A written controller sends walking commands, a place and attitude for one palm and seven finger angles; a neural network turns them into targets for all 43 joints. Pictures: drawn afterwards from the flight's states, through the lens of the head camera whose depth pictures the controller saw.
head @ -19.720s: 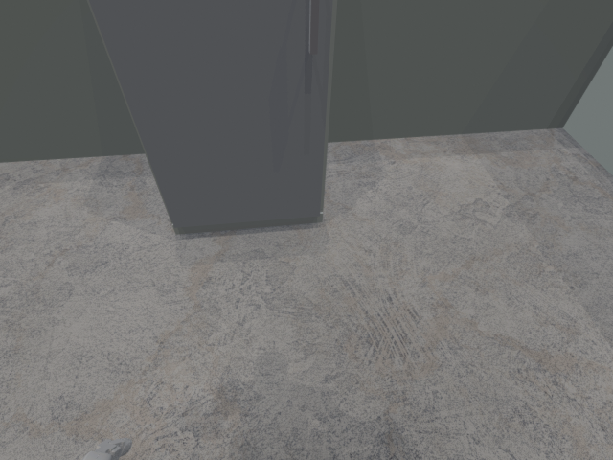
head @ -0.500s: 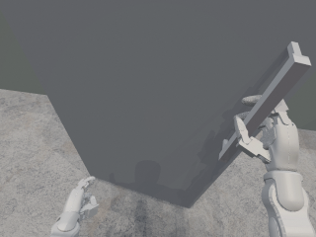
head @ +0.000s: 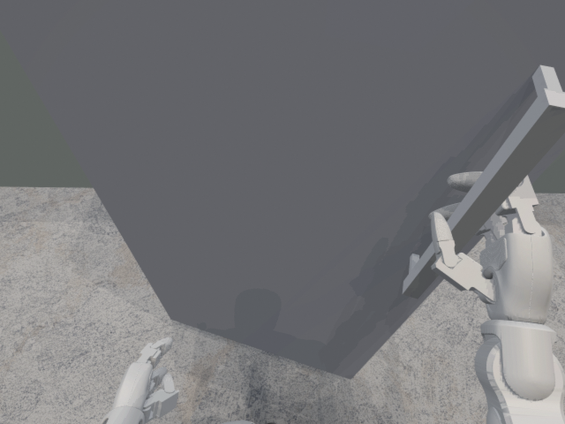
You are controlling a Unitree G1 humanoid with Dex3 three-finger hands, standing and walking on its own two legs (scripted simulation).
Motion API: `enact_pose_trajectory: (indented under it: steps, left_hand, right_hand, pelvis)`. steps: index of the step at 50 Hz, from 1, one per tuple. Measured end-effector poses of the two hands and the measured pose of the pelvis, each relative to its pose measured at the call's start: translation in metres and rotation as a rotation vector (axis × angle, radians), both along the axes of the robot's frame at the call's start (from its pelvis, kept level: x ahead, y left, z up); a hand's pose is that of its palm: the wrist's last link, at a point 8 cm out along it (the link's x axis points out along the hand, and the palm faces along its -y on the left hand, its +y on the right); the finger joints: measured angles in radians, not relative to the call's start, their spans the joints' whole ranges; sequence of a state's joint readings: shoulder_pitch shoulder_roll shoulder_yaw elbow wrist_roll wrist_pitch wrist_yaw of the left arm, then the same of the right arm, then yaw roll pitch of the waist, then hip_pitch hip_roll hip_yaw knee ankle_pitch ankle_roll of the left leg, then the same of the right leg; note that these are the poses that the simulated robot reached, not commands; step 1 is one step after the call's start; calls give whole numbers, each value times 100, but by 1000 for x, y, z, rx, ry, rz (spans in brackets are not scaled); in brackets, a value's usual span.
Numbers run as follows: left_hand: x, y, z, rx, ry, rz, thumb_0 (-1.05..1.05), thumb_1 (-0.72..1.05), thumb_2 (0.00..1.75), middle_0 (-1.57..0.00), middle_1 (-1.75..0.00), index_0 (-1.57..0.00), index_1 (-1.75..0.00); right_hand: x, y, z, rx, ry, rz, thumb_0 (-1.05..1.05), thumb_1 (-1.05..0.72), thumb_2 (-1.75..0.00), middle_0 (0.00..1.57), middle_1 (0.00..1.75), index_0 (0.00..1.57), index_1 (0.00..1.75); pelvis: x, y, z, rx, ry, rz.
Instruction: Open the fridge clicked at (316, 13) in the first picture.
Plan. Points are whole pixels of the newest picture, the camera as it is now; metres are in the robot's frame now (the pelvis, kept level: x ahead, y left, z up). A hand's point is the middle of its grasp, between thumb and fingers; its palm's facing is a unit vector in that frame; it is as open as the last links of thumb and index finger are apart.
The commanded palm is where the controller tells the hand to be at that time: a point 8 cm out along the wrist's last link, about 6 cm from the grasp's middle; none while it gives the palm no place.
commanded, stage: walk backward, drawing the door open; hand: right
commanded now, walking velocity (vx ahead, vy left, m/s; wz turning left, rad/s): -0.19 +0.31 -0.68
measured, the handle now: (460, 212) +0.32 -0.14 +0.19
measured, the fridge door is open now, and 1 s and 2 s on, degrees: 18 48 81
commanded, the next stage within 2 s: stop walking and hold the door back in 1.88 s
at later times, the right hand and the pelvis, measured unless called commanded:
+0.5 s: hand (399, 366) +0.16 -0.06 +0.18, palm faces +0.43 +0.87 -0.23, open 6.8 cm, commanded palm +0.11 -0.10 +0.18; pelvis -0.06 +0.17 +0.00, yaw -23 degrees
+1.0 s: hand out of the picture +0.05 +0.04 +0.19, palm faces +0.80 +0.54 -0.26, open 6.5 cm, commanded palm -0.01 +0.04 +0.19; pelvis -0.06 +0.37 +0.00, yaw -42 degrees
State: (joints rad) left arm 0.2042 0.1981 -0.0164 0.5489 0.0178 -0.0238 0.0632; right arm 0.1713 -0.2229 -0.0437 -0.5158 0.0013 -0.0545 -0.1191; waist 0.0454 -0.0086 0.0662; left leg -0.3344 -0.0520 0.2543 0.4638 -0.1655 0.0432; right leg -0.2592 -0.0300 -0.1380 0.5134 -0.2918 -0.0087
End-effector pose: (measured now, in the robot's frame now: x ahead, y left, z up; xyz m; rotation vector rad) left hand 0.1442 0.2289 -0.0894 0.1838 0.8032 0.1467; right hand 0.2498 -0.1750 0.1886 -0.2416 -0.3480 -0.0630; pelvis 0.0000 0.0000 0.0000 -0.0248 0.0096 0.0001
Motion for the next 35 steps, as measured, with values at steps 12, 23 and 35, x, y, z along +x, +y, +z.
enact_pose_trajectory:
  steps: [12,23,35]
  left_hand:
    - [1,20,-2,-58,8,-194,1,91,90,-20,-29,-20,-29]
    - [25,82,-9,-19,-12,-331,1,91,90,-20,-29,-20,-29]
    - [27,120,1,-26,-12,-536,1,91,90,-20,-29,-20,-29]
  right_hand:
    - [-57,25,2,-9,6,-116,-6,-60,-78,46,140,23,132]
    - [-119,66,2,-11,5,-341,-6,-61,-81,46,140,23,134]
    - [-176,112,2,-16,-9,-513,-6,-60,-81,47,140,25,135]
  pelvis:
    - [-43,73,5,78,-5,-184]
    - [-63,156,1,4,6,-358]
    - [-77,247,5,47,-50,-521]
